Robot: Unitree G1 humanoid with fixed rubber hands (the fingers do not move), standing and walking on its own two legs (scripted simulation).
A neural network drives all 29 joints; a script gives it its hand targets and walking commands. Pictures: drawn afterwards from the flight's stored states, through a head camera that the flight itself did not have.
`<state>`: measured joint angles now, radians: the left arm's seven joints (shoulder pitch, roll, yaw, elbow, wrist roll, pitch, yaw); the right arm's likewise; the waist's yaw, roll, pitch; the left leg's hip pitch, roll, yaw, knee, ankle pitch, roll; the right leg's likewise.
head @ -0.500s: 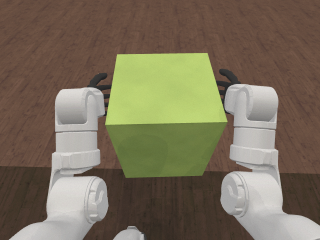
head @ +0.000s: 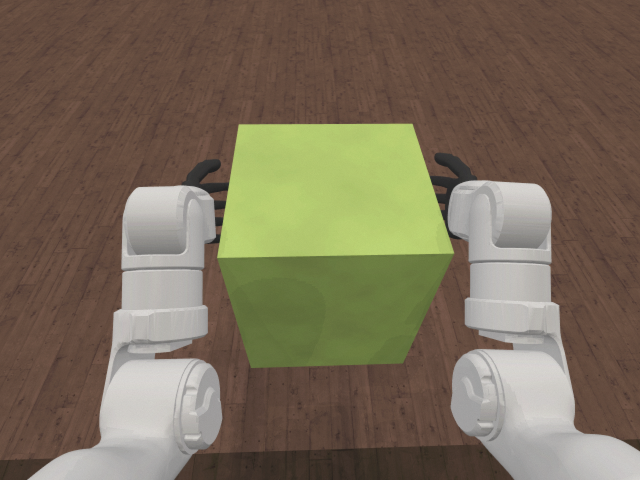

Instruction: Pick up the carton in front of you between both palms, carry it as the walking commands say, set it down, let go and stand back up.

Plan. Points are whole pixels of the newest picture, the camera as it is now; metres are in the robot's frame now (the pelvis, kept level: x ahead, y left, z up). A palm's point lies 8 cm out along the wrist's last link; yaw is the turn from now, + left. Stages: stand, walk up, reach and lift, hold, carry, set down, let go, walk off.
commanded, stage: carry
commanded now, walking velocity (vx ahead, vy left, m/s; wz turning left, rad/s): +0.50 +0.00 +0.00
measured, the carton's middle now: (327, 252) +0.38 +0.00 +0.09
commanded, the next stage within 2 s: none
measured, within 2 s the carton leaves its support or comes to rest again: neither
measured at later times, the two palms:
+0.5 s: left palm (230, 64) +0.69 +0.16 +0.19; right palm (418, 75) +0.65 -0.14 +0.19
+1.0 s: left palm (254, 16) +0.94 +0.15 +0.18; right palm (396, 13) +0.97 -0.15 +0.18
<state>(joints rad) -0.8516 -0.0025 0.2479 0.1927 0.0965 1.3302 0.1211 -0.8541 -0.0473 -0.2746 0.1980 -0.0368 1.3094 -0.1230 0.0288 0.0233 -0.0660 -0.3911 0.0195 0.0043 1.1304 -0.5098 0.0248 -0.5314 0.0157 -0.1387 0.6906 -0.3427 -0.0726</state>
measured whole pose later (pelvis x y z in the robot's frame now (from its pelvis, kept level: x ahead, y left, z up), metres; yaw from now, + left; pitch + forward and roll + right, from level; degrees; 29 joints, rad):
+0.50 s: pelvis +0.30 +0.04 +0.04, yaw -1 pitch +4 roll +0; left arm -0.85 0.03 0.28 0.17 0.07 1.35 0.13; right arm -0.81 0.00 -0.24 0.15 -0.05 1.31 -0.14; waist -0.08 0.00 -0.02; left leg -0.44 -0.01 0.11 0.59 -0.23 0.07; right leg -0.57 -0.01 -0.01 1.26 -0.42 -0.04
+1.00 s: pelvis +0.60 -0.02 +0.07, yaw +2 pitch +6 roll +2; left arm -0.69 -0.04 0.28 0.15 0.09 1.30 0.12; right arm -0.73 0.03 -0.26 0.18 -0.10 1.29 -0.13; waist 0.03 -0.01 -0.05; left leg -0.60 0.04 0.06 0.94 -0.33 -0.01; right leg -0.28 -0.01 -0.12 0.38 -0.21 -0.08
